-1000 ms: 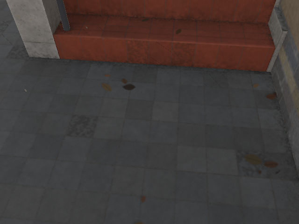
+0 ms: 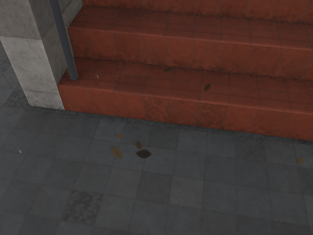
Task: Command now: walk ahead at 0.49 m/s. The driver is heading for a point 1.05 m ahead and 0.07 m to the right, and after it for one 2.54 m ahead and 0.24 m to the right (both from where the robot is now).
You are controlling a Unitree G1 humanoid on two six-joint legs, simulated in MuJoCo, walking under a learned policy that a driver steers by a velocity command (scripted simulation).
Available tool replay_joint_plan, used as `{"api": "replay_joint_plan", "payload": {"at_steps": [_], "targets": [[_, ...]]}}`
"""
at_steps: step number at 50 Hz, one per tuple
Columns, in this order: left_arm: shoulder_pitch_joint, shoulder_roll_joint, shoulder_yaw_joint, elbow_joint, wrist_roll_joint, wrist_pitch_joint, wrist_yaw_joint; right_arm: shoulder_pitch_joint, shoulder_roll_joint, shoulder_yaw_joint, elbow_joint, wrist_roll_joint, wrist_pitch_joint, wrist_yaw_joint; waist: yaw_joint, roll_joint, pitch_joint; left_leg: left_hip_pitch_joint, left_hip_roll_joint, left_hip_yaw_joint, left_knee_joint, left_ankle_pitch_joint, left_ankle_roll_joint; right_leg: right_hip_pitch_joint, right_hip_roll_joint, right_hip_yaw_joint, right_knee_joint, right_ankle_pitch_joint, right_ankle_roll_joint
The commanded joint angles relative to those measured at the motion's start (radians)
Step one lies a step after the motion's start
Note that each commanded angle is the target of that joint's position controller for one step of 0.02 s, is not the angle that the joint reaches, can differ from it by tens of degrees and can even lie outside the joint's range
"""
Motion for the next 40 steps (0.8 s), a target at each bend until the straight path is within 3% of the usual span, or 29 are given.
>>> {"api": "replay_joint_plan", "payload": {"at_steps": [1, 4, 7, 9, 10, 11, 12, 13, 14, 15, 16, 17, 19, 21, 24, 30, 35, 36, 37, 38, 39, 40], "targets": [[-0.007, 0.164, 0.030, -0.054, -0.011, -0.008, 0.016, -0.065, -0.031, -0.002, -0.060, 0.001, -0.011, 0.009, -0.011, -0.076, 0.091, 0.015, -0.017, 0.021, -0.184, 0.126, -0.014, -0.075, -0.279, 0.162, -0.125, 0.131, -0.141], [0.049, 0.173, 0.034, -0.032, -0.020, 0.002, 0.018, -0.153, -0.030, 0.004, -0.089, 0.010, -0.015, 0.025, 0.023, -0.086, 0.103, 0.030, -0.044, 0.043, -0.293, 0.118, -0.015, -0.001, -0.297, 0.150, -0.093, 0.120, -0.132], [0.069, 0.181, 0.040, -0.017, -0.023, 0.015, 0.021, -0.194, -0.043, 0.004, -0.120, 0.016, -0.025, 0.045, 0.022, -0.101, 0.109, 0.042, -0.059, 0.041, -0.365, 0.035, 0.015, 0.087, -0.340, 0.161, -0.035, 0.138, -0.116], [0.045, 0.197, 0.046, -0.019, -0.024, 0.024, 0.023, -0.141, -0.072, -0.007, -0.117, 0.016, -0.034, 0.053, -0.020, -0.121, 0.077, 0.140, -0.085, 0.058, -0.401, -0.032, 0.045, 0.115, -0.356, 0.164, 0.035, 0.251, -0.097], [0.017, 0.200, 0.046, -0.025, -0.021, 0.030, 0.023, -0.051, -0.099, -0.022, -0.095, 0.015, -0.037, 0.052, -0.076, -0.125, 0.025, 0.268, -0.118, 0.085, -0.422, -0.044, 0.067, 0.106, -0.332, 0.137, 0.142, 0.415, -0.078], [0.005, 0.175, 0.036, -0.033, -0.012, 0.034, 0.023, 0.128, -0.150, -0.050, -0.039, 0.015, -0.037, 0.046, -0.152, -0.106, -0.082, 0.497, -0.137, 0.094, -0.427, -0.032, 0.098, 0.046, -0.273, 0.092, 0.352, 0.513, -0.049], [0.016, 0.134, 0.016, -0.063, 0.009, 0.031, 0.023, 0.324, -0.245, -0.075, -0.002, 0.001, -0.034, 0.036, -0.207, 0.033, -0.250, 0.811, 0.069, -0.148, -0.421, -0.019, 0.171, -0.170, -0.201, 0.032, 0.705, 0.254, -0.008], [0.137, -0.006, -0.021, -0.060, -0.007, 0.007, 0.013, 0.365, -0.290, -0.081, 0.018, -0.010, -0.032, 0.048, -0.133, 0.299, -0.351, 1.091, 0.251, -0.623, -0.568, -0.212, 0.313, -0.552, -0.018, 0.078, 1.000, -0.374, 0.041], [0.081, 0.112, 0.004, -0.052, -0.033, -0.016, 0.010, 0.327, -0.182, -0.052, 0.004, -0.007, -0.037, 0.051, -0.152, 0.173, -0.297, 1.038, 0.228, -0.648, -0.621, -0.266, 0.270, -0.651, -0.074, 0.209, 1.119, -0.394, 0.018], [-0.007, 0.165, 0.019, -0.081, -0.051, -0.029, 0.007, 0.231, -0.138, -0.038, -0.016, -0.003, -0.040, 0.050, -0.131, 0.115, -0.170, 0.907, 0.202, -0.491, -0.628, -0.188, 0.229, -0.693, -0.124, 0.191, 1.126, -0.300, -0.001], [-0.053, 0.164, 0.021, -0.089, -0.045, -0.029, 0.015, 0.139, -0.117, -0.027, -0.036, -0.004, -0.039, 0.052, -0.096, 0.025, -0.109, 0.765, 0.165, -0.368, -0.652, -0.058, 0.211, -0.643, -0.178, 0.163, 1.085, -0.205, 0.003], [-0.075, 0.155, 0.028, -0.091, -0.029, -0.023, 0.020, 0.096, -0.094, -0.022, -0.041, -0.008, -0.038, 0.056, -0.072, 0.004, -0.060, 0.661, 0.126, -0.281, -0.684, 0.015, 0.203, -0.603, -0.208, 0.155, 1.026, -0.150, 0.009], [-0.039, 0.116, 0.030, -0.081, -0.024, 0.004, 0.020, 0.098, -0.064, -0.014, -0.023, -0.016, -0.041, 0.058, -0.033, 0.033, -0.042, 0.576, 0.076, -0.184, -0.737, 0.074, 0.197, -0.517, -0.235, 0.150, 0.961, -0.096, 0.018], [-0.049, 0.102, 0.033, -0.085, -0.021, 0.021, 0.022, 0.136, -0.088, -0.019, 0.001, -0.015, -0.044, 0.051, -0.024, 0.025, -0.012, 0.551, 0.065, -0.130, -0.764, 0.144, 0.211, -0.537, -0.239, 0.136, 0.916, -0.064, 0.033], [-0.165, 0.107, 0.041, -0.125, -0.011, 0.028, 0.025, 0.189, -0.114, -0.025, 0.023, -0.015, -0.036, 0.033, -0.045, 0.008, 0.031, 0.585, 0.071, -0.100, -0.792, 0.166, 0.216, -0.654, -0.247, 0.134, 0.786, 0.051, 0.059], [-0.359, 0.081, 0.035, -0.177, -0.015, 0.015, 0.011, 0.268, -0.127, -0.024, 0.055, -0.005, -0.020, 0.012, -0.100, 0.017, 0.076, 0.641, 0.046, -0.031, -0.819, 0.088, 0.182, -0.663, -0.211, 0.096, 0.484, 0.254, 0.067], [-0.477, 0.085, 0.028, -0.226, -0.025, 0.002, -0.014, 0.320, -0.138, -0.031, 0.093, 0.002, -0.004, 0.005, -0.127, 0.024, 0.116, 0.766, 0.094, -0.024, -0.775, 0.103, 0.177, -0.674, -0.189, 0.085, 0.359, 0.197, 0.044], [-0.459, 0.071, 0.017, -0.231, 0.053, 0.023, -0.027, 0.338, -0.095, -0.015, 0.106, -0.049, -0.014, 0.011, -0.112, 0.019, 0.122, 0.740, 0.056, 0.017, -0.768, 0.160, 0.161, -0.581, -0.166, 0.008, 0.342, 0.179, 0.037], [-0.447, 0.069, 0.021, -0.232, 0.055, 0.030, -0.030, 0.339, -0.101, -0.018, 0.112, -0.050, -0.019, 0.014, -0.111, 0.053, 0.121, 0.719, 0.063, 0.013, -0.748, 0.223, 0.151, -0.510, -0.152, -0.004, 0.341, 0.135, 0.023], [-0.402, 0.090, 0.028, -0.226, 0.048, 0.030, -0.027, 0.319, -0.126, -0.025, 0.114, -0.048, -0.020, 0.014, -0.080, 0.068, 0.107, 0.735, 0.070, 0.014, -0.699, 0.324, 0.135, -0.449, -0.140, 0.003, 0.329, 0.074, 0.007], [-0.308, 0.116, 0.039, -0.203, 0.045, 0.025, -0.022, 0.295, -0.149, -0.031, 0.114, -0.046, -0.019, 0.012, -0.034, 0.070, 0.060, 0.756, 0.064, 0.026, -0.593, 0.468, 0.120, -0.354, -0.112, -0.003, 0.310, 0.020, -0.011], [-0.147, 0.139, 0.051, -0.151, 0.049, 0.015, -0.012, 0.282, -0.154, -0.032, 0.115, -0.045, -0.013, 0.012, 0.035, 0.035, -0.027, 0.743, 0.024, 0.057, -0.399, 0.532, 0.104, -0.181, -0.081, -0.020, 0.255, 0.021, -0.036]]}}
Next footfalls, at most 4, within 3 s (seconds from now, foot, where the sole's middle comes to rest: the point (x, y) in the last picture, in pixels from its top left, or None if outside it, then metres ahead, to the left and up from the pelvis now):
0.22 left None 0.31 0.16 -0.78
0.82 right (186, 218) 0.61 -0.06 -0.78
1.38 left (147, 165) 0.87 0.13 -0.78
1.88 right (180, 149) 0.98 -0.04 -0.78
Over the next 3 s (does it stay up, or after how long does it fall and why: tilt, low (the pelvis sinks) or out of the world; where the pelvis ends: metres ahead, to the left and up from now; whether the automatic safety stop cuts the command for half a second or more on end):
stays up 0.91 0.08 -0.01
